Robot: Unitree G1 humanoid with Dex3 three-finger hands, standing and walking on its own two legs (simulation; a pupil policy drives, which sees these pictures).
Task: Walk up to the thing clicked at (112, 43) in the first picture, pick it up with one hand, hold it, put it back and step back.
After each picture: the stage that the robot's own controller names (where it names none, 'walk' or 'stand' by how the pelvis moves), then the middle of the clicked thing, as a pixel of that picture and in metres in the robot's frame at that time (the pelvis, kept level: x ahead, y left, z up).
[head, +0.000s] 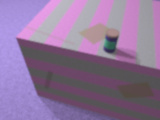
stand; (110, 41) +0.66 -0.15 -0.04
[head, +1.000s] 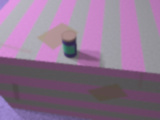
walk; (69, 44) +0.58 +0.09 -0.01
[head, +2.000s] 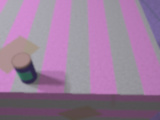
rise first; (25, 69) +0.42 +0.22 +0.00
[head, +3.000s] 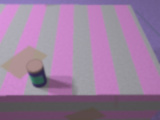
stand; (37, 74) +0.44 +0.20 -0.03
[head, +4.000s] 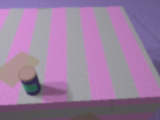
stand; (30, 81) +0.41 +0.21 -0.04
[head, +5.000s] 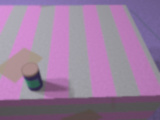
stand; (32, 77) +0.43 +0.21 -0.04
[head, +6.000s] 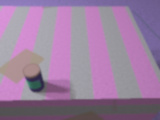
stand; (34, 78) +0.42 +0.20 -0.04
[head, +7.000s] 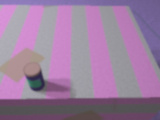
stand; (34, 77) +0.43 +0.20 -0.04
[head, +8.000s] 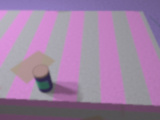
rise first; (43, 79) +0.43 +0.20 -0.03
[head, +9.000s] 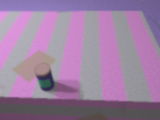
go down; (45, 77) +0.44 +0.19 -0.03
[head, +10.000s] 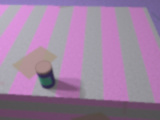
go down; (45, 75) +0.43 +0.19 -0.03
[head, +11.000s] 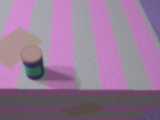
go down; (33, 63) +0.42 +0.17 +0.02
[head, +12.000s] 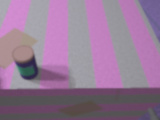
close in; (26, 63) +0.43 +0.18 +0.03
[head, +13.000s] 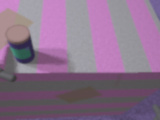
close in; (21, 45) +0.46 +0.18 +0.06
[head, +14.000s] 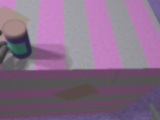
close; (18, 40) +0.47 +0.18 +0.07
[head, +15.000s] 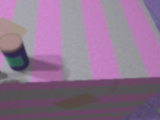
lift; (15, 53) +0.44 +0.19 +0.06
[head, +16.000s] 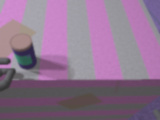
lift; (24, 52) +0.45 +0.19 +0.04
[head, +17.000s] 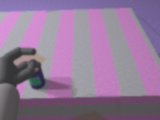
close; (35, 75) +0.45 +0.20 +0.00
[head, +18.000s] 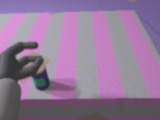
close; (40, 76) +0.45 +0.19 -0.01
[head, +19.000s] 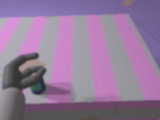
close; (35, 80) +0.44 +0.20 -0.01
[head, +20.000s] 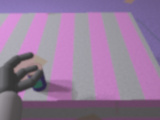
close; (36, 77) +0.44 +0.20 -0.02
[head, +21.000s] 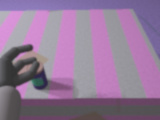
close; (38, 75) +0.45 +0.19 -0.02
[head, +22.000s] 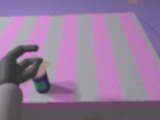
close; (40, 79) +0.44 +0.19 -0.02
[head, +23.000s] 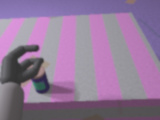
stand; (39, 80) +0.45 +0.19 -0.02
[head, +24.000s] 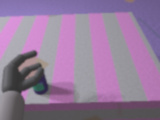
stand; (38, 80) +0.44 +0.19 -0.02
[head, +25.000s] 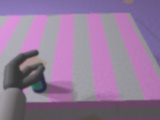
stand; (37, 79) +0.44 +0.20 -0.02
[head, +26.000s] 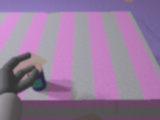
stand; (36, 77) +0.44 +0.20 -0.02
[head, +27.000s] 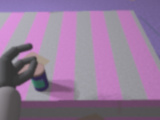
close; (39, 77) +0.44 +0.19 -0.02
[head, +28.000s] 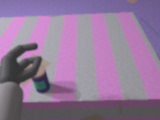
close; (40, 79) +0.45 +0.19 -0.02
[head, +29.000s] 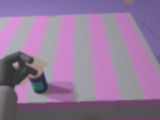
crouch; (38, 80) +0.44 +0.19 -0.02
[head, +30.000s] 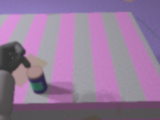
crouch; (37, 80) +0.44 +0.19 -0.02
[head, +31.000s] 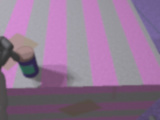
lower; (27, 62) +0.46 +0.19 +0.01
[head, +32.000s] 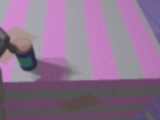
lower; (25, 55) +0.47 +0.19 +0.03
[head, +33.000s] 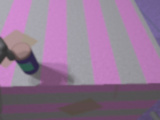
lower; (26, 59) +0.45 +0.19 +0.04
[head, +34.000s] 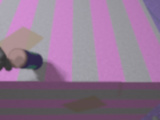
lower; (27, 59) +0.44 +0.20 +0.04
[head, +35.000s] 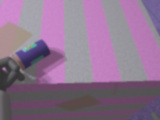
lower; (31, 54) +0.47 +0.16 +0.01
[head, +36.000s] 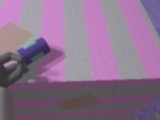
open; (32, 52) +0.48 +0.16 +0.01
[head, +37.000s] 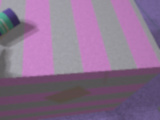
rise; (0, 24) +0.58 +0.23 +0.03
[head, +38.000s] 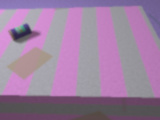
sink last; (20, 32) +0.79 +0.40 -0.01
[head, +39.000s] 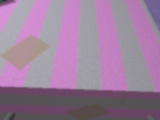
stand; out of the picture +1.00 +0.57 +0.00
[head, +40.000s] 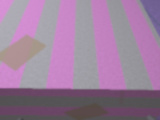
stand; out of the picture +1.21 +0.73 -0.06
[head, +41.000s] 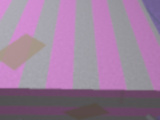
stand; (12, 43) +1.29 +0.72 -0.68
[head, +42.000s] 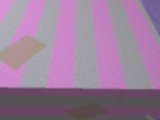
stand; (13, 45) +1.29 +0.72 -0.68
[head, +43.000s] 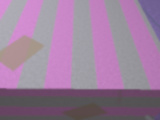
stand; (10, 46) +1.29 +0.72 -0.68
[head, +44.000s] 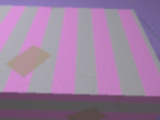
stand; (16, 54) +1.30 +0.71 -0.74
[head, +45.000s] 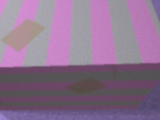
walk; (20, 31) +1.35 +0.78 -0.73
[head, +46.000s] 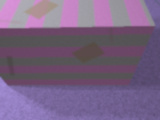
walk; (27, 24) +1.66 +0.74 -0.74
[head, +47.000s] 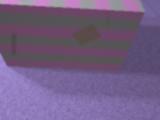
stand; (26, 13) +1.87 +0.69 -0.73
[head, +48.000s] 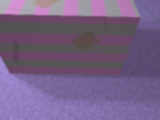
stand; (28, 22) +1.87 +0.69 -0.75
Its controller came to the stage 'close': yes
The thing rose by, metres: 0.01
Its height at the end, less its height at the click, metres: -0.71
